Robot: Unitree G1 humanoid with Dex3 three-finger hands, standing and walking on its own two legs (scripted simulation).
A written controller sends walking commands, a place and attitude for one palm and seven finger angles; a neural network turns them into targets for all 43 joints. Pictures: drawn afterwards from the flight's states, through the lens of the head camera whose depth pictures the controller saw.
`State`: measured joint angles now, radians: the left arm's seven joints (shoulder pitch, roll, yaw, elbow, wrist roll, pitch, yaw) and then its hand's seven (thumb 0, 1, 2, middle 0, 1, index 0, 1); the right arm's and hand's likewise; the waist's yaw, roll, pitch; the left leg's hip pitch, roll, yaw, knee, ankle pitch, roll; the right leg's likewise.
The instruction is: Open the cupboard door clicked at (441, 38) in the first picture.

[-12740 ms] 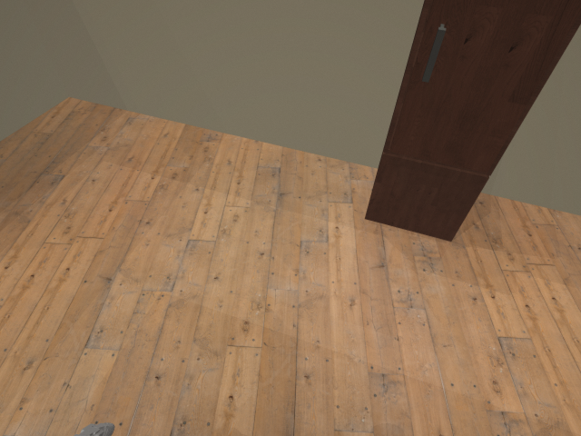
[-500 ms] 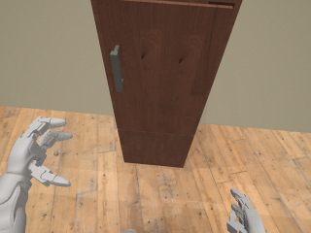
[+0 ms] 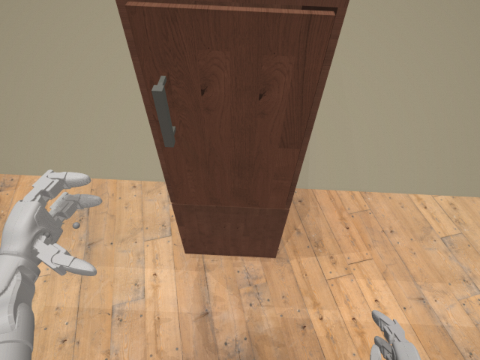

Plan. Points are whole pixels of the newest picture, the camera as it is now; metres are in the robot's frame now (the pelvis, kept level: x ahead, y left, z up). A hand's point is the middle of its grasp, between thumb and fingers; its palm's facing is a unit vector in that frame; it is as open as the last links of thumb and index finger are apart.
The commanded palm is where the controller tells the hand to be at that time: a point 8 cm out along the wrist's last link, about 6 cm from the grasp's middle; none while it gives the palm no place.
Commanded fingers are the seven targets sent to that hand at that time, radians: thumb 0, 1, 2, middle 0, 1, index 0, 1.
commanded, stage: raise the hand with hooked fingers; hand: left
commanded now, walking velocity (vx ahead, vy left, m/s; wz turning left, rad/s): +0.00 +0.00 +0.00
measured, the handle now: (166, 112) +0.58 +0.20 +0.07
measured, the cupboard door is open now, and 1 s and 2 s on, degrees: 0 0 0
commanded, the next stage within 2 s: move the hooked fingers beside the handle in 0.20 s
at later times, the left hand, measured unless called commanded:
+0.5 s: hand (81, 215) +0.31 +0.27 +0.08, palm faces +0.05 -1.00 -0.01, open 14.0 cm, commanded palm +0.29 +0.31 +0.09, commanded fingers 0.00 -0.50 0.30 -0.30 -1.20 -0.30 -1.20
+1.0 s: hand (102, 175) +0.39 +0.27 +0.08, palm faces +0.01 -1.00 +0.01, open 14.0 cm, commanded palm +0.38 +0.32 +0.08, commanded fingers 0.00 -0.50 0.30 -0.30 -1.20 -0.30 -1.20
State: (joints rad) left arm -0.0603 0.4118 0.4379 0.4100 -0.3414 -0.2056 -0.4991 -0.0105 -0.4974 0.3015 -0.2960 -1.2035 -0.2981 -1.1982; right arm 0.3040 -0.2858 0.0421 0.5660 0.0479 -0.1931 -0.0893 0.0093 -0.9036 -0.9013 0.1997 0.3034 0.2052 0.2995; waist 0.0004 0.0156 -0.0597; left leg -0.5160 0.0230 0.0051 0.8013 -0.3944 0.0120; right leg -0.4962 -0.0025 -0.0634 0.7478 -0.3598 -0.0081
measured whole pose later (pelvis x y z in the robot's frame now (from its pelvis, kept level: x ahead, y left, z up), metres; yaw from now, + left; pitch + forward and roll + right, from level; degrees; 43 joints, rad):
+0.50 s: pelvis +0.00 -0.01 +0.00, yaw +1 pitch +7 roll -1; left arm -0.19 0.43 0.43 0.54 -0.33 -0.22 -0.51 -0.01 -0.50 0.30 -0.30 -1.20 -0.30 -1.20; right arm 0.27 -0.28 0.06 0.58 0.05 -0.19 -0.11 0.01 -0.90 -0.90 0.20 0.30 0.21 0.30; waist 0.01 0.02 -0.05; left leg -0.54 0.03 -0.01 0.82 -0.40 0.00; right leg -0.52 0.00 -0.08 0.77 -0.37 -0.02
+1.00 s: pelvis +0.00 +0.00 -0.01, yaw -1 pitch +11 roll -2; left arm -0.50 0.52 0.46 0.87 -0.25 -0.28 -0.50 -0.01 -0.50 0.30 -0.30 -1.20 -0.30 -1.20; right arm 0.35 -0.29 0.05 0.60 0.04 -0.09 -0.08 0.01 -0.90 -0.90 0.20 0.30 0.21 0.30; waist -0.05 0.00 -0.07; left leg -0.65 0.03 0.01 0.86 -0.41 0.01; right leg -0.63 0.01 -0.06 0.80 -0.37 -0.01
